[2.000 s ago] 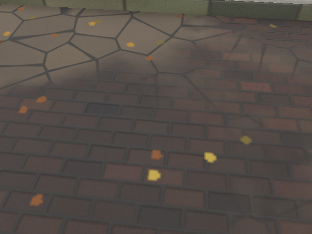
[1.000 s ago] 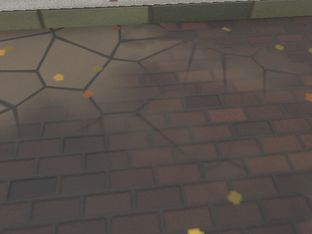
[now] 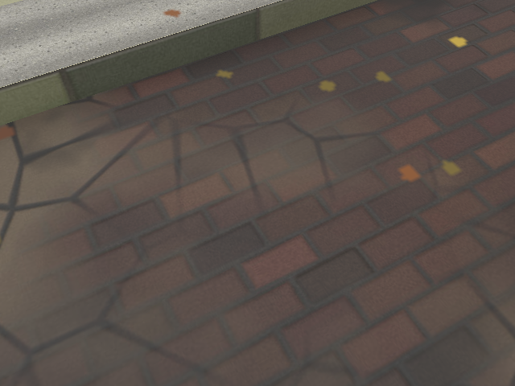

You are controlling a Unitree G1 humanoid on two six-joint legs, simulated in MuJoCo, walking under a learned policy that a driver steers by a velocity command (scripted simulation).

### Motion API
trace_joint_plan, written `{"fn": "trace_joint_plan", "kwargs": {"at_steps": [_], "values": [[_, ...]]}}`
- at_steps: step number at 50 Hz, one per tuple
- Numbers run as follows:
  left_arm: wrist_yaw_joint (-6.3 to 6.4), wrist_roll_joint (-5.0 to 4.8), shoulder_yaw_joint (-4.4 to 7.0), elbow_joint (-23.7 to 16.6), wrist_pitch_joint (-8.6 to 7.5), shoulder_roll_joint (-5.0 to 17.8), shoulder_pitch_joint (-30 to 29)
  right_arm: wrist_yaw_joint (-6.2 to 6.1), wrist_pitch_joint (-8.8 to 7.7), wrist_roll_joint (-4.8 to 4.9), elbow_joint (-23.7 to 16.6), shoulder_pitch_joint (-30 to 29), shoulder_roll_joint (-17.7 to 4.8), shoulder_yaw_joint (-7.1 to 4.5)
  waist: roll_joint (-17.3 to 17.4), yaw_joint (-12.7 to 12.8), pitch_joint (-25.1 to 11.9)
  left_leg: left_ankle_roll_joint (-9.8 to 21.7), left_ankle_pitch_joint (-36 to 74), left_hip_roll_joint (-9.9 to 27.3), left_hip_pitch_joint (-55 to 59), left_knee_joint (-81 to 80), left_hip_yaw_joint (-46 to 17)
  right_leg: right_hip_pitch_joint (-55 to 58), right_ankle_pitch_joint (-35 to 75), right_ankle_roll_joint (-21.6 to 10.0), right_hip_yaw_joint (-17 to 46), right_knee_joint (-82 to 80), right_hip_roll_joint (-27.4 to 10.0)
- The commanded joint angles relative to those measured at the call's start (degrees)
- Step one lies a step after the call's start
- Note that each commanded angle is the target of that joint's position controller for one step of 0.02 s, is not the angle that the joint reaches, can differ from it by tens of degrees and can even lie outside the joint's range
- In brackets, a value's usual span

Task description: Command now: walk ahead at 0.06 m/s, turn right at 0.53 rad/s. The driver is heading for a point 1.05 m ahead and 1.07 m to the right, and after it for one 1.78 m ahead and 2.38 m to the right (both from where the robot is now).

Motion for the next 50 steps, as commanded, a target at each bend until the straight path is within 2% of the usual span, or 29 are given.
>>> {"fn": "trace_joint_plan", "kwargs": {"at_steps": [1,4,5,6,7,8,9,10,11,12,13,15,19,25,27,29,30,31,32,33,34,35,36,39,41,43,45,48,50], "values": [[-0.80,0.17,0.83,-3.12,-0.18,3.70,3.48,-0.69,-0.02,0.68,-3.69,-4.07,-10.22,-2.62,8.51,0.95,-10.47,11.10,-0.63,16.24,4.21,-10.83,-9.02,9.37,2.94,-1.16,-1.08,-5.11,-1.01],[-1.63,0.22,1.34,-3.49,0.09,4.44,3.42,-0.47,0.89,1.72,-2.60,-3.78,-11.18,-2.96,8.33,1.55,-9.44,8.82,-5.20,16.98,5.96,-8.67,-7.75,12.86,3.48,-3.42,-2.91,-13.33,-0.23],[-1.84,0.32,1.53,-2.89,0.04,4.29,4.82,-0.44,1.23,2.17,-2.21,-4.11,-11.02,-2.97,7.75,2.55,-9.24,7.09,-7.44,16.14,5.39,-6.50,-6.38,15.89,6.14,-4.72,-4.16,-18.58,0.84],[-1.76,0.64,2.04,-2.05,0.01,5.08,6.55,-0.36,1.59,2.45,-1.37,-2.82,-9.66,-2.75,5.91,2.89,-8.64,4.36,-10.52,14.22,3.52,-2.55,-4.62,19.19,7.95,-6.52,-3.87,-22.98,2.17],[-1.25,1.08,2.93,-2.11,-0.10,8.11,8.10,0.01,2.04,2.27,-0.26,-0.24,-7.32,-2.36,-2.95,2.56,-5.84,-0.60,-15.59,9.46,-1.78,8.63,0.14,21.54,13.39,-9.91,5.80,-32.79,-2.57],[-0.11,0.81,4.12,-4.28,-0.04,15.12,6.28,0.23,1.95,0.43,-2.50,-0.29,-5.38,-1.87,-19.04,-0.11,-2.81,-6.77,-29.63,-0.68,-17.40,24.54,3.84,24.34,21.44,-18.62,27.61,-37.94,-15.86],[-0.47,2.81,3.76,-5.01,-1.56,14.56,6.82,-0.29,1.51,0.31,-4.43,-7.94,-7.83,-2.70,-13.97,4.15,-3.99,-5.87,-32.24,-2.43,-18.92,36.00,-7.13,19.20,20.31,-22.79,30.58,-40.07,-17.36],[-0.58,3.03,3.28,-5.07,-3.03,13.20,4.19,-0.44,1.45,1.27,-4.55,-7.59,-8.04,-2.99,-10.53,2.07,-4.69,-4.72,-27.26,-1.56,-19.77,39.44,-10.10,19.53,18.46,-20.56,25.83,-39.81,-14.81],[-0.53,1.85,3.02,-5.65,-3.86,11.74,0.52,-0.75,1.52,1.35,-3.16,-5.13,-8.25,-3.32,-8.05,0.07,-5.04,-4.15,-22.00,-0.76,-19.85,39.57,-11.08,20.09,17.26,-17.00,21.78,-38.64,-11.97],[-0.43,0.86,2.38,-6.16,-4.03,9.67,-1.69,-1.18,1.49,0.69,-2.04,-4.03,-8.99,-3.71,-6.71,-0.39,-6.22,-4.18,-18.94,-0.44,-19.80,39.52,-11.44,21.09,18.00,-14.87,19.97,-37.74,-10.67],[-0.15,0.45,1.79,-6.37,-3.98,8.38,-2.51,-1.23,1.41,0.36,-1.67,-3.36,-8.95,-3.86,-6.71,-0.88,-7.12,-4.54,-16.80,-0.85,-18.26,40.80,-11.26,20.87,21.89,-14.45,18.42,-37.03,-9.56],[0.27,0.56,1.32,-6.55,-3.75,7.39,-1.33,-0.92,1.03,0.95,-1.85,-2.91,-8.04,-3.73,-6.11,-0.95,-9.22,-5.20,-14.25,-1.89,-16.78,40.40,-11.45,22.69,26.70,-14.83,17.47,-36.00,-8.36],[0.90,0.22,1.87,-6.66,-3.09,8.75,0.55,-0.51,0.62,1.40,-2.76,-5.09,-6.34,-2.81,-6.84,0.70,-9.07,-6.56,-13.00,-2.72,-15.38,27.35,-12.27,26.29,25.45,-15.06,19.01,-34.61,-7.35],[0.05,0.34,2.33,-8.12,-1.99,9.99,-1.44,0.82,-0.19,1.94,-2.83,-3.62,-7.62,-2.69,-8.47,1.30,-9.10,-6.24,-16.44,-4.51,-5.70,16.07,-12.70,22.74,27.80,-16.39,25.38,-32.58,-6.82],[-0.16,-0.09,2.26,-8.59,-1.69,9.89,-2.73,1.34,-0.66,1.99,-2.78,-2.06,-7.96,-2.76,-8.59,0.61,-9.55,-5.50,-15.69,-4.95,-2.76,10.70,-12.71,23.25,30.74,-15.77,27.65,-31.02,-6.03],[0.07,-0.94,2.05,-9.35,-1.23,9.49,-5.07,1.79,-1.13,1.78,-1.76,2.09,-8.33,-3.07,-7.74,-2.16,-9.95,-4.01,-5.55,-4.48,5.29,-2.01,-11.61,20.87,28.06,-12.71,27.19,-28.28,-3.09],[0.27,-0.76,1.64,-9.73,-1.14,7.87,-4.29,1.66,-1.06,1.17,-1.28,4.22,-10.78,-3.80,-4.43,-1.98,-11.03,-1.93,0.46,1.19,12.60,-4.27,-14.99,15.53,19.05,-9.87,24.77,-24.40,-0.21],[0.05,0.16,0.74,-9.41,-1.19,4.09,-0.11,1.15,-0.43,0.29,-1.91,3.84,-14.55,-4.43,10.35,1.37,-11.95,3.30,13.79,13.78,19.24,-4.30,-26.06,6.47,-4.23,-6.25,14.90,-11.03,8.05],[-0.03,-0.25,2.11,-10.78,-1.89,8.15,-0.70,1.36,-0.34,-1.29,-2.18,3.81,-15.24,-4.48,18.34,0.75,-9.23,13.23,18.55,21.75,16.04,-6.33,-37.76,-3.56,-17.44,-3.36,9.65,-0.50,11.63],[-0.12,0.17,3.37,-9.43,-2.13,12.27,-0.07,1.11,-0.61,-0.83,-3.80,1.06,-12.39,-3.71,11.69,1.12,-7.89,14.24,16.67,21.35,14.67,-6.28,-34.25,-4.19,-13.72,-1.71,10.63,8.99,7.65],[-0.23,-0.16,3.84,-8.25,-1.81,12.60,0.26,0.74,-0.54,-0.26,-4.37,-1.58,-9.82,-3.10,8.95,2.00,-6.95,11.50,13.94,17.29,13.68,-5.45,-28.12,-4.39,-9.62,-0.82,9.89,12.13,6.98],[-0.05,-0.23,3.64,-7.04,-1.06,10.92,1.14,0.47,-0.39,0.39,-5.01,-2.86,-8.79,-2.75,7.69,2.24,-6.19,9.35,10.77,14.06,13.62,-5.07,-23.52,-4.75,-6.84,0.31,9.11,14.20,6.43],[-0.14,-0.11,3.26,-7.17,-0.60,9.60,1.03,0.14,-0.25,1.01,-4.99,-2.96,-8.51,-2.55,7.90,1.68,-5.25,9.24,11.16,13.23,13.77,-5.10,-21.33,-5.99,-4.32,1.29,8.52,15.99,6.02],[-0.61,-0.98,2.08,-9.50,-0.62,6.47,-3.02,-0.79,0.63,0.48,-4.63,0.46,-9.39,-2.65,9.67,-0.97,-4.99,9.91,11.81,11.59,16.25,-6.31,-15.67,-6.80,-0.65,2.85,3.96,10.19,4.45],[-0.90,-0.70,1.55,-10.93,-0.78,5.74,-5.14,-1.04,1.08,0.39,-4.43,2.57,-10.73,-3.10,10.27,-2.63,-6.28,10.71,13.02,13.15,19.53,-6.13,-14.79,-6.12,-0.70,3.37,2.88,4.38,2.66],[-1.45,-0.32,0.96,-11.77,-0.86,4.92,-5.59,-0.74,1.38,0.65,-4.71,2.30,-12.31,-3.65,10.66,-2.97,-7.20,10.74,13.64,14.08,18.86,-5.95,-12.69,-1.84,-1.17,2.97,1.13,-1.60,1.26],[-1.96,-0.30,0.84,-12.14,-0.81,5.11,-5.09,-0.18,1.58,1.04,-5.01,1.62,-13.60,-4.10,11.32,-2.75,-7.34,10.38,14.44,14.63,16.32,-5.83,-10.64,3.46,-0.89,2.02,-1.10,-6.93,1.08],[-2.70,-0.46,1.40,-12.27,-0.33,6.16,-3.46,0.49,1.43,2.19,-4.85,1.79,-14.42,-4.39,11.65,-1.90,-7.06,8.98,12.98,15.84,15.73,-3.68,-9.57,8.25,1.41,-0.20,-3.04,-15.28,1.71],[-3.01,-0.38,1.98,-11.09,-0.15,6.21,0.32,0.65,1.28,3.35,-4.52,1.11,-13.71,-4.25,10.15,0.77,-7.44,5.41,9.33,14.72,12.98,1.81,-6.81,16.14,9.62,-3.32,-4.67,-26.85,3.44]]}}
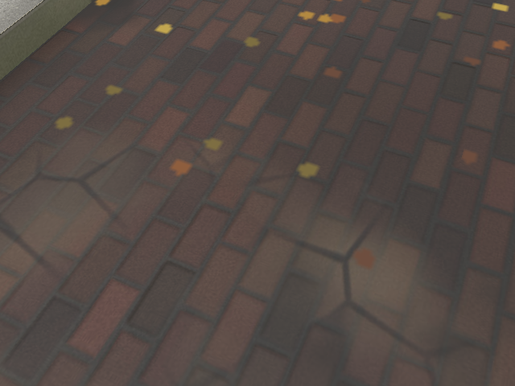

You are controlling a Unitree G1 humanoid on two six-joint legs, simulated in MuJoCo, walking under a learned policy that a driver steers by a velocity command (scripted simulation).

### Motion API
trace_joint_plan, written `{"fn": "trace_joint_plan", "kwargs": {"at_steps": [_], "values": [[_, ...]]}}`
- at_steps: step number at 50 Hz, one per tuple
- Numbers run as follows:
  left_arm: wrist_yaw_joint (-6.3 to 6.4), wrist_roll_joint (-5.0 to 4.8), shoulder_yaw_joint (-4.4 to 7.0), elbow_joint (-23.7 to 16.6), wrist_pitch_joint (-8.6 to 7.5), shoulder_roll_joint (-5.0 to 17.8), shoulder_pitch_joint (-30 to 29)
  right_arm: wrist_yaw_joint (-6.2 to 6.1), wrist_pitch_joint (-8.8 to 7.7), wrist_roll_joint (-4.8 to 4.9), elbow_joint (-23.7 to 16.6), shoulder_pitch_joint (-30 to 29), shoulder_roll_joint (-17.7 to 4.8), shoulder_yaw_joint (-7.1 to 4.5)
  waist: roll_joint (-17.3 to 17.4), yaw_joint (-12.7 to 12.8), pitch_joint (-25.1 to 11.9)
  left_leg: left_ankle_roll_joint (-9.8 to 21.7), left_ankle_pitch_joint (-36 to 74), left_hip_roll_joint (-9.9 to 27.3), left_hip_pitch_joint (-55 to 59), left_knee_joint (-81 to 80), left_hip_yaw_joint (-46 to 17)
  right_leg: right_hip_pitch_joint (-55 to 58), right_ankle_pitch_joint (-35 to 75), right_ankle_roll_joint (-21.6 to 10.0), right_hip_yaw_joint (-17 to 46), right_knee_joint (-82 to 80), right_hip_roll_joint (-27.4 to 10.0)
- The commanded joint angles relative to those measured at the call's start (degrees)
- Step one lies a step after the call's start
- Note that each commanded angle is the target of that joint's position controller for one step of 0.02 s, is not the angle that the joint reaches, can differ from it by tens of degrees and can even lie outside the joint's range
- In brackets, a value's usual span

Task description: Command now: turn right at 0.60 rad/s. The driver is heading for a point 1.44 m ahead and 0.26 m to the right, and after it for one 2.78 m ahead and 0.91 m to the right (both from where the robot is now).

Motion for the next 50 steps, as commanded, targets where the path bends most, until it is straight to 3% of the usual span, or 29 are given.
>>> {"fn": "trace_joint_plan", "kwargs": {"at_steps": [1,2,3,4,5,6,7,10,14,18,22,24,26,27,28,29,30,32,34,38,40,42,43,44,45,46,47,49,50], "values": [[0.22,0.20,3.24,-2.62,-0.62,7.89,5.63,0.36,-1.00,0.76,-1.79,1.45,-8.25,-2.21,3.78,2.54,-8.72,5.87,14.08,8.88,-0.56,5.77,-3.12,13.92,13.68,-4.95,-0.37,-15.27,2.28],[1.23,0.23,4.91,-3.23,-0.95,14.60,8.10,0.65,-1.09,-1.97,-3.11,1.74,-4.41,-0.95,-12.63,2.04,-9.56,0.13,-8.24,2.22,-15.68,23.59,2.02,24.47,34.02,-10.10,18.58,-17.47,-10.91],[0.94,2.04,4.62,-5.07,-2.26,16.99,6.35,0.19,-1.32,-2.54,-6.44,-2.45,-4.21,-0.66,-18.64,2.66,-11.10,-2.33,-24.60,-5.00,-26.55,37.07,-4.58,22.12,42.61,-22.63,32.53,-16.88,-21.26],[0.32,2.56,3.85,-4.73,-3.58,13.59,6.92,-0.19,-1.29,-1.52,-6.65,-5.41,-7.16,-1.52,-11.47,5.35,-12.68,-1.90,-22.75,-3.84,-26.92,42.94,-10.19,20.82,36.81,-23.47,29.60,-18.33,-19.12],[0.40,2.19,3.15,-3.97,-4.36,12.00,4.82,-0.35,-1.21,-0.69,-6.58,-5.68,-7.67,-1.81,-9.80,3.57,-10.16,-0.87,-17.72,-2.85,-26.93,43.20,-11.35,18.66,31.92,-19.92,24.49,-18.33,-15.48],[0.78,1.22,2.89,-3.93,-4.42,10.69,2.04,-0.79,-1.10,-1.00,-5.40,-4.38,-7.59,-2.04,-6.78,2.14,-9.11,-0.69,-12.97,-2.09,-26.74,40.95,-11.89,17.39,26.51,-16.61,21.48,-18.20,-12.27],[1.12,0.39,2.28,-4.16,-4.19,9.53,0.01,-1.05,-0.90,-1.41,-5.12,-3.71,-8.17,-2.26,-7.56,1.26,-8.29,-0.98,-9.89,-2.12,-25.85,39.46,-11.95,15.72,26.30,-15.27,20.15,-18.28,-10.94],[1.90,1.04,1.76,-4.65,-3.92,9.17,-0.78,-0.63,-0.94,-1.19,-4.53,-1.46,-6.94,-2.08,-8.13,0.11,-9.83,-2.05,-4.52,-4.34,-21.87,38.17,-11.39,13.53,27.25,-15.45,18.98,-18.74,-8.71],[2.39,0.87,2.03,-4.28,-3.61,9.94,0.20,-0.63,-0.98,-1.14,-5.45,-3.57,-5.57,-1.50,-8.33,1.30,-8.98,-2.98,-3.73,-5.52,-21.32,27.37,-12.40,14.13,21.06,-15.58,21.90,-18.49,-7.97],[2.24,1.00,2.32,-4.46,-3.06,10.68,-0.27,-0.15,-1.50,-0.97,-6.09,-4.50,-5.41,-1.35,-8.90,2.05,-8.08,-2.72,-5.17,-6.71,-17.31,19.68,-13.33,11.13,15.35,-15.84,26.14,-17.73,-7.37],[1.69,0.69,2.40,-4.71,-2.49,10.79,-1.37,0.61,-2.44,-0.57,-6.62,-3.78,-5.67,-1.48,-9.43,2.15,-8.77,-1.67,-6.63,-8.02,-12.85,13.28,-13.61,10.89,19.12,-15.65,30.72,-15.58,-6.68],[1.60,0.26,2.38,-4.88,-2.15,10.63,-2.29,1.10,-2.92,-0.48,-6.62,-2.31,-5.65,-1.58,-9.64,1.37,-9.41,-0.81,-5.12,-8.47,-9.55,7.43,-13.40,11.33,22.05,-14.85,32.42,-13.89,-5.74],[1.93,-0.54,2.12,-5.17,-1.75,9.82,-3.77,1.33,-3.30,-0.83,-5.60,1.40,-6.02,-1.99,-8.46,-1.10,-9.90,0.86,5.97,-7.24,-0.71,-4.93,-12.59,7.93,18.81,-11.52,31.15,-10.83,-2.60],[2.07,-0.04,1.39,-4.99,-1.77,7.23,-1.42,1.07,-3.17,-1.72,-5.69,2.97,-9.07,-2.62,-2.09,-0.14,-11.72,4.04,11.52,1.70,6.06,-7.18,-19.38,2.85,6.79,-8.05,26.31,-4.01,0.83],[2.12,-0.03,1.11,-5.51,-2.19,5.82,1.39,0.85,-2.54,-2.87,-5.94,0.85,-13.62,-3.26,13.98,3.44,-8.83,12.87,23.40,12.21,8.00,-8.93,-32.80,-8.66,-14.17,-4.06,14.07,6.41,11.24],[2.32,1.18,2.51,-4.70,-2.83,10.64,1.23,0.78,-2.76,-3.29,-6.80,0.97,-10.63,-2.67,12.96,1.45,-8.46,19.66,24.61,17.92,4.75,-9.69,-38.76,-11.04,-20.52,-0.92,12.54,20.46,9.20],[2.23,0.81,3.38,-3.48,-2.86,12.44,1.83,0.41,-2.84,-2.72,-7.46,-0.93,-8.32,-1.82,8.60,2.16,-7.51,18.98,22.97,15.80,3.29,-8.95,-34.29,-11.15,-16.94,0.11,12.89,26.91,7.63],[2.54,0.71,3.01,-1.50,-1.97,9.85,2.43,0.02,-2.63,-1.21,-7.71,-3.51,-6.12,-1.05,6.09,2.55,-5.51,14.61,19.48,9.53,3.47,-7.63,-26.19,-12.32,-11.10,1.99,12.45,30.29,7.17],[2.38,0.37,1.92,-1.40,-1.69,6.63,1.59,-0.20,-2.25,-1.15,-7.17,-2.26,-5.75,-0.55,6.59,1.69,-5.31,14.46,23.31,6.98,3.72,-7.52,-21.64,-10.99,-8.67,3.10,10.67,28.33,7.29],[2.11,0.76,-0.10,-2.24,-2.08,2.71,-1.61,-0.16,-1.47,-1.33,-6.30,-0.82,-6.32,-0.52,10.14,-0.10,-7.74,14.30,25.63,5.67,6.32,-6.13,-17.93,-2.82,-8.75,3.65,5.66,8.94,3.38],[1.87,0.40,-0.17,-1.82,-2.23,3.27,-1.80,0.09,-0.97,-0.91,-5.64,1.01,-7.99,-0.91,11.44,-1.24,-7.86,14.76,26.42,6.32,5.91,-5.60,-18.77,1.63,-7.11,3.38,3.15,0.55,3.19],[1.65,0.39,0.10,0.15,-2.37,3.66,1.47,0.26,-0.74,-0.09,-5.22,0.99,-7.83,-0.53,10.24,0.58,-7.59,13.58,25.68,5.85,4.21,-3.80,-18.54,8.22,3.33,1.85,1.59,-13.03,3.79],[1.59,0.79,0.10,0.75,-2.44,4.03,2.25,0.35,-1.03,0.29,-4.50,2.60,-6.81,-0.08,8.82,1.02,-7.17,11.46,23.37,5.07,2.28,-3.41,-18.17,12.70,9.85,0.31,2.24,-20.44,3.65],[1.84,1.28,0.01,0.57,-2.47,5.27,3.25,0.72,-1.88,-0.51,-3.93,4.51,-4.98,0.76,5.45,0.77,-9.64,7.57,14.54,3.90,-2.23,-3.13,-17.07,20.59,14.77,-1.54,6.87,-20.51,0.03],[2.38,1.60,0.67,0.24,-2.25,9.35,4.65,1.52,-2.84,-2.72,-4.45,5.60,-2.72,1.67,-5.02,-0.99,-11.89,3.60,1.70,-1.32,-7.61,3.19,-11.48,25.54,22.40,-4.64,14.75,-16.62,-7.72],[1.84,1.66,0.96,1.76,-2.25,9.28,4.21,1.33,-3.20,-2.11,-5.10,4.01,-1.54,1.96,-13.62,-0.49,-10.94,1.22,-7.59,-5.51,-7.66,4.64,-5.83,17.74,0.49,-9.89,17.39,-17.82,-9.06],[1.35,1.52,1.07,0.86,-2.66,8.86,4.38,1.06,-3.41,-1.42,-5.38,-0.08,-4.72,1.34,-11.62,3.04,-6.27,0.05,-8.94,-6.93,-10.26,10.09,-3.81,14.82,-16.00,-12.02,20.71,-22.48,-8.80],[1.54,1.89,0.80,2.51,-3.91,9.10,7.80,0.87,-3.73,-0.14,-6.77,-4.22,-5.66,0.49,-13.54,5.23,1.23,1.31,-14.18,-5.92,-18.59,18.91,-5.99,12.33,-22.37,-14.73,27.83,-27.88,-12.27],[1.68,1.39,0.78,3.28,-4.82,8.94,8.73,1.09,-4.02,0.29,-7.37,-3.86,-6.16,0.17,-14.42,5.16,2.92,2.49,-16.33,-4.20,-23.30,22.95,-8.58,14.15,-20.21,-15.97,30.50,-28.58,-14.35]]}}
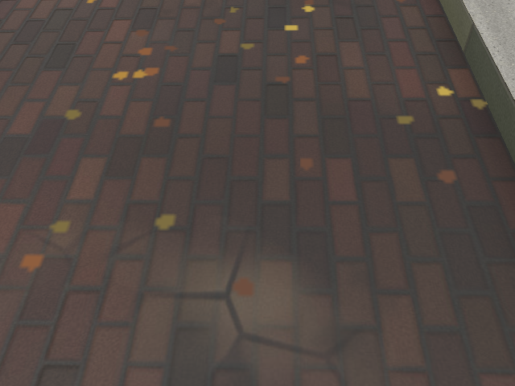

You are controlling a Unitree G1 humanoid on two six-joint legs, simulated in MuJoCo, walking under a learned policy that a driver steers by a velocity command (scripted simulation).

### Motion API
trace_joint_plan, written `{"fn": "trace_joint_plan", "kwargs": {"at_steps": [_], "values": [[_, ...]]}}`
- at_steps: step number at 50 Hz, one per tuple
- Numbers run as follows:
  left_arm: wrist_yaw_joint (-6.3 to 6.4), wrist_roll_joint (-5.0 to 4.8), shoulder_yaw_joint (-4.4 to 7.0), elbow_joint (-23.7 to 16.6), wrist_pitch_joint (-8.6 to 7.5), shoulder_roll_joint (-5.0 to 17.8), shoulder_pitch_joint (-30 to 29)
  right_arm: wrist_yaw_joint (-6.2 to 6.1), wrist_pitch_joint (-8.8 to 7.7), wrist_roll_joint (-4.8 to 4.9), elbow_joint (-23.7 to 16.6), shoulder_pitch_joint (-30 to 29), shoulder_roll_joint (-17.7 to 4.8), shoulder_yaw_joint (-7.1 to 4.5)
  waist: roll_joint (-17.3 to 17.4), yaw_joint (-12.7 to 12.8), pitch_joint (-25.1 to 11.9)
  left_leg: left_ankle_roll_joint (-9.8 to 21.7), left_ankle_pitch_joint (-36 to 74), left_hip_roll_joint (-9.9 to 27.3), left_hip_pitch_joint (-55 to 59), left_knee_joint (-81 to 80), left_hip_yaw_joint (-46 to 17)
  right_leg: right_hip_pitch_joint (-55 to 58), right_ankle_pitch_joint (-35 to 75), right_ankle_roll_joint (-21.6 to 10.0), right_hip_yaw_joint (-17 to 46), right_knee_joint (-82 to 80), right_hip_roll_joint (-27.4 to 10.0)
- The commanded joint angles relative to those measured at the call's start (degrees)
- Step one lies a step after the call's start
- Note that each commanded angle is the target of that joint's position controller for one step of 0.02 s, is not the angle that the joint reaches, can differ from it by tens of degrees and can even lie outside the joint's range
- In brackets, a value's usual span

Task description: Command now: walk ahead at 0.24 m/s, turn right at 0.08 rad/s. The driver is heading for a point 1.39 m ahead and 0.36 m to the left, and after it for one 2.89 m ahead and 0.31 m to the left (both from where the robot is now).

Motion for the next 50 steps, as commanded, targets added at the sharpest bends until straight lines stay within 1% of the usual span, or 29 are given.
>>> {"fn": "trace_joint_plan", "kwargs": {"at_steps": [1,4,6,8,9,10,11,12,13,14,16,17,21,25,28,31,33,34,35,36,37,38,39,40,41,42,44,47,50], "values": [[0.59,-0.72,3.26,-1.19,-2.55,11.40,5.28,0.37,-2.43,1.46,-7.17,-8.01,-7.23,-2.34,-14.20,4.21,6.63,2.48,-6.05,2.27,-21.42,10.59,-2.69,6.92,-18.54,-12.97,25.38,-18.04,-17.45],[0.54,-1.37,3.19,-1.46,-3.12,10.98,3.57,1.86,-4.06,1.02,-6.79,-8.18,-4.92,-1.49,-10.48,3.65,4.57,3.96,0.11,2.18,-16.60,2.35,-0.66,7.10,-9.66,-11.33,18.56,-17.75,-14.40],[-0.02,-1.54,3.44,-1.87,-3.05,11.76,1.97,2.58,-4.29,0.81,-5.97,-6.19,-4.50,-1.23,-10.49,2.37,2.68,3.55,5.18,0.34,-6.35,-3.59,1.62,1.65,-5.22,-10.79,13.81,-16.93,-12.06],[-0.52,-1.86,3.32,-1.76,-2.94,11.43,1.15,2.63,-4.07,0.88,-3.89,-0.78,-5.22,-1.64,-8.89,-0.79,1.26,3.11,13.90,-1.71,6.16,-9.32,3.43,-5.53,-4.92,-9.62,11.20,-14.02,-10.85],[-0.69,-1.58,2.95,-1.60,-3.01,10.24,1.44,2.30,-3.82,0.88,-2.41,3.15,-5.83,-2.05,-7.52,-2.50,0.47,2.94,13.86,-2.56,12.11,-9.88,3.67,-9.09,-5.63,-8.54,10.18,-11.15,-9.74],[-0.86,-1.12,2.25,-1.54,-3.27,8.26,1.26,1.77,-3.68,1.15,-1.40,7.69,-6.72,-2.47,-5.72,-4.70,-0.52,3.69,12.27,-0.72,18.28,-10.97,1.17,-13.24,-5.56,-6.62,8.17,-5.45,-7.93],[-1.08,-0.16,0.88,-2.70,-3.77,3.88,-0.11,1.04,-3.85,0.62,-0.93,14.12,-10.93,-3.30,5.65,-7.02,-2.42,7.19,6.01,10.40,24.19,-18.38,-14.44,-19.91,-6.98,-2.23,1.68,14.18,-2.13],[-0.49,-1.57,1.27,-6.00,-4.89,4.95,0.46,1.62,-4.16,-0.31,-1.03,16.54,-17.39,-4.69,17.06,-6.18,-4.23,16.31,-11.26,21.88,26.29,-29.19,-40.95,-31.49,-15.94,0.10,0.17,30.67,2.56],[-0.21,-2.78,2.46,-5.18,-5.63,9.24,0.82,1.74,-4.56,-0.29,-1.85,12.26,-13.64,-3.55,10.50,-4.40,0.37,17.86,-19.75,23.16,22.54,-31.78,-43.95,-36.16,-13.60,-0.36,3.55,38.34,-1.17],[-0.44,-3.01,2.86,-4.71,-5.88,10.46,-0.63,1.54,-4.77,-0.15,-2.28,9.64,-10.67,-2.66,7.66,-3.33,4.69,16.21,-16.98,20.93,19.57,-31.30,-37.35,-38.34,-7.61,-1.31,2.94,39.57,-3.59],[-0.67,-1.63,2.76,-3.30,-6.07,8.86,-1.03,1.40,-4.78,-0.91,-2.91,6.56,-9.01,-2.00,3.40,-1.71,5.33,13.57,-2.37,15.65,16.75,-31.19,-26.27,-36.62,0.99,-1.52,1.67,36.93,-6.32],[-0.98,-1.27,2.76,-2.87,-6.02,8.23,-0.94,1.20,-4.71,-1.07,-3.09,6.17,-8.54,-1.74,3.75,-1.22,4.81,12.45,3.63,13.41,15.23,-31.83,-21.64,-34.25,4.11,-1.25,1.21,35.27,-7.20],[-1.37,-0.62,2.15,-3.47,-5.75,6.02,-3.82,0.61,-4.60,-0.30,-1.95,8.64,-8.29,-1.55,2.30,-1.68,3.55,12.56,24.18,10.78,15.78,-32.80,-11.94,-34.08,12.01,1.39,-1.65,27.68,-6.84],[-2.36,-1.02,0.74,-5.86,-6.64,3.34,-12.38,-0.26,-3.75,0.00,-0.16,11.26,-9.11,-1.57,2.41,-4.21,4.88,11.28,28.78,8.85,13.70,-33.67,-5.98,-28.88,21.70,2.21,-4.21,11.63,-4.98],[-3.58,-1.52,0.49,-7.19,-7.13,3.43,-17.31,-0.41,-3.36,0.41,1.47,13.92,-9.89,-1.76,2.02,-5.35,6.56,11.67,28.59,10.73,15.39,-33.58,-5.84,-26.71,24.08,1.40,-4.75,5.02,-3.57],[-4.57,-1.66,0.79,-8.14,-7.56,4.71,-19.24,-0.51,-2.62,0.80,2.67,14.63,-10.39,-2.10,2.59,-4.03,6.38,10.96,36.01,13.29,21.39,-30.22,-5.96,-26.25,20.26,-1.17,-4.31,1.19,-2.54],[-4.37,-1.27,1.81,-7.51,-7.50,7.03,-15.82,-0.80,-2.12,0.77,2.90,14.31,-11.66,-2.54,4.39,-1.12,2.44,9.86,53.77,13.49,24.07,-23.48,-6.10,-19.00,15.48,-3.28,-5.50,0.68,0.08],[-3.83,-1.23,2.92,-6.15,-7.36,9.13,-9.60,-0.91,-1.67,0.62,2.86,13.63,-12.11,-2.60,5.13,2.70,-2.11,9.08,62.91,12.46,23.61,-15.71,-5.55,-10.28,14.48,-4.92,-6.47,0.01,1.64],[-2.99,-1.20,4.08,-3.84,-7.19,11.56,0.07,-1.08,-1.41,0.27,2.21,12.48,-11.66,-2.24,4.98,7.81,-8.48,7.38,61.51,10.15,16.84,-4.23,-4.42,5.19,17.17,-7.02,-5.02,-0.23,-0.28],[-1.97,-0.36,5.08,-1.95,-6.68,16.15,11.00,-1.19,-1.73,-1.56,0.15,12.98,-7.68,-0.83,-3.53,10.44,-18.77,5.76,37.47,5.55,2.43,14.76,-3.07,25.35,17.54,-10.29,9.24,3.47,-13.52],[-2.54,0.13,4.85,-1.22,-6.86,16.58,10.59,-0.57,-2.67,0.14,0.09,22.06,-1.12,0.88,-17.71,4.40,-27.30,3.28,-8.14,-3.97,-17.07,31.56,-7.69,39.97,2.54,-18.44,36.72,-3.85,-25.63],[-2.24,-0.40,3.61,-1.78,-6.79,10.38,8.71,-0.34,-3.29,1.86,0.37,14.98,-9.10,-1.00,-10.52,7.60,-20.09,3.31,-6.08,-0.83,-22.08,35.46,-11.27,33.07,-3.84,-15.17,34.61,-9.06,-23.11],[-1.89,-0.65,2.93,-1.48,-6.74,8.60,4.79,-0.27,-3.50,2.89,-1.63,9.13,-10.73,-1.83,-8.30,6.68,-10.25,3.27,-0.27,1.67,-24.05,34.44,-8.97,24.02,-1.33,-12.78,24.34,-10.89,-21.19],[-1.93,-0.48,2.66,-1.06,-6.91,7.81,1.74,-0.55,-3.58,2.37,-2.07,6.78,-9.41,-1.60,-3.49,4.62,-5.78,2.80,4.24,4.07,-22.09,32.25,-7.84,15.82,5.17,-11.77,18.48,-12.85,-18.96],[-2.06,-0.08,2.47,-0.78,-7.21,6.61,-0.48,-0.60,-3.23,1.54,-1.98,6.40,-8.62,-1.89,-3.63,2.73,-2.88,2.28,7.10,5.54,-20.11,29.80,-7.83,10.04,9.20,-11.26,13.34,-14.75,-16.76],[-2.07,0.49,2.46,-0.39,-7.71,6.13,-1.78,-0.48,-2.46,1.64,-1.38,8.64,-7.55,-1.94,-5.74,0.74,-2.45,1.83,9.15,6.93,-16.48,29.07,-8.29,5.99,10.58,-10.93,9.61,-16.86,-15.55],[-2.17,0.24,2.70,0.81,-8.72,5.76,-3.26,-0.59,-1.00,1.74,-0.82,10.17,-5.35,-1.78,-5.86,-0.82,-0.77,0.88,9.87,7.63,-14.89,27.93,-7.66,1.35,13.01,-11.59,4.62,-20.09,-14.94],[-1.93,0.40,3.28,2.71,-9.28,7.32,-3.61,-0.92,-0.13,1.13,-2.70,6.10,-4.85,-1.85,-4.95,-0.88,2.90,-0.38,15.19,8.23,-19.67,23.03,-8.32,-0.54,17.08,-11.49,-1.71,-22.29,-14.67],[-1.35,0.43,3.52,3.62,-8.83,8.70,-3.15,0.07,-1.06,1.01,-4.17,1.69,-4.16,-1.51,-4.12,0.53,3.65,-0.26,25.12,7.72,-20.44,11.91,-6.61,1.78,20.47,-10.24,-7.98,-22.14,-12.69]]}}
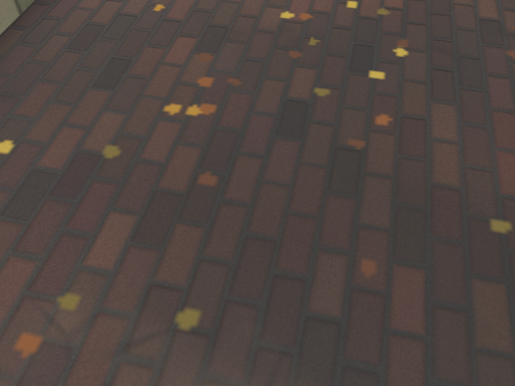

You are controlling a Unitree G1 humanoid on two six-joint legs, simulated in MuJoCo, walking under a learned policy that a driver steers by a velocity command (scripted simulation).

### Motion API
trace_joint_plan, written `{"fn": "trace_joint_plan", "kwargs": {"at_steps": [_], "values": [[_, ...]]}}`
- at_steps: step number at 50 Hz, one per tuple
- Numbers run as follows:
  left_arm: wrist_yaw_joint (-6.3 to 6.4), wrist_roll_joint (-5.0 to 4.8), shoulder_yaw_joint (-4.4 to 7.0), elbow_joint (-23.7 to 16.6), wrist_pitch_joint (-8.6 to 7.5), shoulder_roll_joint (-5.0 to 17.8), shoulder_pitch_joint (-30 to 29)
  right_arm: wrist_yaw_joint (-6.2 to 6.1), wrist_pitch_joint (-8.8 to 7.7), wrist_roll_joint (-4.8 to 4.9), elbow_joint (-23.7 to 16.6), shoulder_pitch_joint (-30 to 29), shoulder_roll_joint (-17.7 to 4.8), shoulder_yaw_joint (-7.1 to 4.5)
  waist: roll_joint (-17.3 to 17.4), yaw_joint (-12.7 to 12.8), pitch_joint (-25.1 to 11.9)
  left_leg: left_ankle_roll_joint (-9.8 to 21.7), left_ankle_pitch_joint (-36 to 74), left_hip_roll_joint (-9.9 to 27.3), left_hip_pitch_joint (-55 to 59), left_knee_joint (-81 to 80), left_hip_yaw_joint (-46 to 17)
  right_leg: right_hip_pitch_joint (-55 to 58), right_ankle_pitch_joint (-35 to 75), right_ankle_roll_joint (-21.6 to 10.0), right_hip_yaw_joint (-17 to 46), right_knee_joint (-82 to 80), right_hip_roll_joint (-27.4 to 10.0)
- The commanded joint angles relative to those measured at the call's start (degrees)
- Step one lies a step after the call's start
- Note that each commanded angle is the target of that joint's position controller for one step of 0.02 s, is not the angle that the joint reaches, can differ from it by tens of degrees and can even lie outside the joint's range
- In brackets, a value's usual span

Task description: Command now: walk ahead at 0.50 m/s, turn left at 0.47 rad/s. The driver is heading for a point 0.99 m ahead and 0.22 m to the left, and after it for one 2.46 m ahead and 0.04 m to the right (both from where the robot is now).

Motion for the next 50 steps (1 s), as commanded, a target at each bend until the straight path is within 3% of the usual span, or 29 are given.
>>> {"fn": "trace_joint_plan", "kwargs": {"at_steps": [1,4,7,9,10,11,12,13,14,15,16,17,18,19,22,27,30,33,35,36,37,38,39,40,41,42,43,45,50], "values": [[0.65,-0.12,1.56,-4.24,-0.90,7.96,-5.85,1.08,-0.95,-0.19,-3.45,-0.33,-1.06,0.12,-5.08,-1.43,1.66,0.05,9.67,0.97,2.71,-9.46,1.06,-4.58,14.16,-7.47,3.54,-8.53,-14.91],[0.99,-0.79,2.11,-2.75,0.14,10.02,-2.14,2.40,-1.30,-0.26,-6.26,-6.92,-0.07,0.71,-3.69,1.58,3.06,1.20,10.89,0.23,1.34,-16.83,4.25,0.91,15.25,-7.18,1.54,-7.58,-17.03],[1.14,-1.82,2.65,-1.66,1.75,11.45,-0.25,3.40,-1.16,-0.26,-9.11,-10.17,-0.96,0.46,-4.30,1.91,3.46,3.28,5.67,-0.84,-0.95,-20.52,6.06,8.25,20.32,-6.00,0.40,-3.90,-19.38],[1.43,-2.30,3.10,-1.91,2.68,13.04,-1.27,3.71,-0.79,-0.39,-10.04,-8.47,-2.61,-0.40,-6.13,-0.35,0.86,5.44,-0.21,-3.97,3.79,-21.27,8.97,10.70,36.36,-4.62,-1.19,2.44,-19.67],[1.61,-2.56,3.32,-2.19,3.13,13.85,-1.92,3.64,-0.46,-0.43,-9.64,-4.76,-4.17,-1.30,-7.20,-2.81,-2.08,6.82,-3.13,-6.37,9.26,-21.08,10.63,10.97,45.39,-3.90,-2.01,8.85,-19.28],[1.73,-2.85,3.24,-2.49,3.59,13.84,-2.85,3.29,-0.17,-0.29,-8.03,2.80,-6.50,-2.79,-6.84,-7.40,-6.26,8.63,-2.52,-9.22,19.41,-23.30,11.80,8.48,49.10,-2.56,-3.41,19.39,-17.74],[1.96,-2.41,2.45,-2.98,3.46,12.17,-2.58,2.35,0.35,-0.11,-5.52,12.83,-10.25,-4.84,-4.14,-12.26,-11.44,11.01,0.22,-9.46,36.05,-25.44,8.20,-1.58,40.54,-0.19,-4.00,34.52,-15.36],[1.53,0.11,0.00,-5.91,2.54,4.02,2.47,1.37,0.40,0.27,-5.19,13.56,-17.17,-6.16,11.67,-6.84,-15.09,19.61,-4.50,4.98,55.44,-28.41,-19.98,-27.07,-7.73,3.73,-2.68,55.84,-5.88],[0.79,-0.68,-0.57,-7.09,0.33,5.59,0.40,1.93,-0.82,-0.28,-8.12,13.58,-15.31,-5.13,9.50,-7.92,-25.94,26.89,-14.01,12.68,62.85,-39.12,-45.32,-36.79,-24.71,4.28,12.46,66.57,0.46],[0.15,-3.03,0.65,-8.55,-0.90,10.22,-5.78,2.37,-1.75,-0.81,-7.78,11.93,-10.93,-3.88,3.80,-9.86,-19.69,23.04,-13.87,11.55,59.63,-41.68,-38.51,-42.45,-19.64,3.02,16.01,66.98,-3.15],[0.14,-3.22,0.19,-9.39,-1.64,9.44,-7.73,2.35,-2.27,-0.70,-7.56,9.55,-9.25,-3.40,1.10,-8.00,-12.66,20.73,-10.24,9.15,51.65,-41.53,-30.54,-42.61,-14.63,1.94,15.20,62.42,-5.58],[0.66,-1.87,0.16,-8.82,-1.85,8.91,-7.80,2.24,-2.41,-0.65,-7.93,5.51,-7.56,-2.89,-2.78,-5.23,-8.37,18.77,-3.07,6.64,43.32,-41.29,-24.22,-39.63,-11.10,2.05,14.88,56.93,-7.89],[0.90,-0.84,0.60,-8.39,-1.44,9.60,-7.04,2.01,-2.52,-1.16,-8.80,2.95,-5.83,-2.27,-2.05,-3.27,-6.90,17.91,3.84,4.76,37.68,-42.03,-19.97,-35.41,-8.57,2.35,15.17,53.21,-9.29],[0.81,-0.52,0.75,-8.23,-0.76,9.66,-6.19,1.80,-2.51,-1.56,-9.46,1.85,-5.61,-2.07,-1.03,-2.11,-6.42,17.89,7.45,3.73,34.36,-43.15,-18.34,-32.66,-7.14,2.94,15.09,51.69,-9.56],[0.96,0.30,0.17,-8.27,0.74,7.36,-6.71,0.83,-2.80,-1.03,-8.53,2.95,-6.96,-2.45,-1.51,-1.64,-5.07,18.25,15.31,1.88,29.02,-44.49,-13.17,-31.26,-3.40,5.86,13.34,44.66,-8.84],[0.53,-0.22,-1.07,-10.80,0.68,4.85,-17.37,-0.59,-1.93,-0.50,-6.58,6.46,-8.24,-2.83,1.33,-5.44,-2.52,14.00,7.59,-2.37,25.77,-43.71,-9.23,-28.13,13.50,7.61,12.52,23.31,-5.05],[-0.16,-0.96,-0.89,-12.03,0.01,5.71,-21.22,-0.67,-1.52,-0.16,-5.16,8.84,-8.61,-3.03,2.17,-6.94,-1.93,13.05,3.66,-1.08,27.12,-41.98,-12.60,-25.63,15.87,6.90,13.21,17.33,-3.44],[-0.91,-1.00,-0.22,-11.75,-0.81,7.31,-20.35,-0.94,-1.18,-0.28,-3.84,9.82,-7.14,-2.65,3.45,-6.53,-2.13,12.28,3.31,1.69,33.05,-38.08,-16.00,-24.89,13.00,4.80,13.99,13.91,-3.86],[-0.91,-0.93,0.44,-10.91,-1.29,8.17,-16.67,-0.88,-0.85,-0.54,-3.34,9.20,-6.88,-2.64,5.21,-4.45,-2.37,11.31,8.91,2.31,34.87,-34.81,-16.92,-20.62,8.76,2.53,12.47,12.24,-3.48],[-0.61,-0.57,1.27,-9.56,-1.56,9.34,-11.78,-0.74,-0.79,-0.67,-3.52,8.63,-5.73,-2.21,4.88,-1.89,-4.97,10.06,15.42,-0.20,34.72,-29.44,-15.43,-13.41,8.81,0.77,11.28,10.08,-2.91],[-0.29,0.20,2.01,-8.67,-1.78,11.53,-4.15,-0.53,-0.87,-1.24,-4.33,8.26,-3.42,-1.20,2.15,1.69,-12.28,8.17,13.48,-2.97,30.18,-17.15,-12.53,-0.18,9.01,-2.75,16.83,12.21,-9.05],[-0.12,0.78,3.39,-7.29,-1.37,16.60,3.27,-0.50,-1.39,-0.70,-4.57,16.02,-0.05,0.00,-11.76,0.54,-21.22,3.47,-5.47,-11.02,12.10,2.89,-6.17,21.15,3.44,-11.92,38.17,11.79,-21.26],[-0.93,-1.11,3.23,-4.86,-0.84,14.39,6.55,-0.60,-1.90,0.36,-4.30,17.78,-1.74,0.10,-19.75,1.02,-21.30,2.06,-25.90,-12.55,-0.71,13.47,-5.60,24.96,-13.31,-15.49,56.11,3.12,-26.26],[-0.85,-1.93,2.00,-5.50,-0.64,10.02,3.80,-0.61,-2.01,0.84,-4.50,11.23,-6.63,-1.07,-11.74,2.51,-12.15,2.27,-22.03,-9.31,-5.35,17.18,-6.99,18.22,-20.73,-12.80,51.28,1.15,-24.42],[-0.63,-1.31,1.29,-6.13,-0.14,8.31,0.37,-0.65,-2.03,0.23,-5.81,5.44,-7.16,-1.16,-7.55,2.23,-6.76,2.45,-17.59,-6.96,-5.18,16.41,-4.42,10.83,-17.05,-10.62,43.06,0.69,-21.94],[-0.58,-0.79,0.68,-6.08,0.15,7.08,-1.79,-0.47,-2.24,-0.73,-6.74,2.28,-6.31,-1.03,-5.82,1.15,-2.61,2.40,-14.57,-5.23,-4.30,13.24,-3.07,3.99,-10.66,-10.26,37.33,-0.75,-19.50],[-0.41,-0.35,0.22,-5.96,0.16,6.05,-3.04,-0.19,-2.41,-1.23,-6.94,1.96,-5.44,-1.11,-6.70,-0.49,-1.67,2.39,-11.99,-3.19,-1.81,9.64,-2.52,0.18,-5.51,-9.63,33.42,-1.84,-17.47],[-0.22,-0.44,-0.04,-5.38,0.01,5.58,-3.10,0.29,-2.45,-0.98,-6.33,3.66,-3.10,-0.63,-8.86,-1.91,-2.37,1.92,-10.32,-1.96,1.85,5.37,-0.72,-2.78,1.63,-9.51,28.31,-3.66,-15.10],[0.33,-1.51,0.78,-3.22,0.29,9.44,-0.71,0.70,-3.02,-1.54,-8.39,-3.46,-0.01,0.94,-7.22,-0.12,-1.51,0.21,-0.04,-1.25,2.26,-11.42,2.51,-3.79,12.60,-10.00,19.75,-6.19,-14.15]]}}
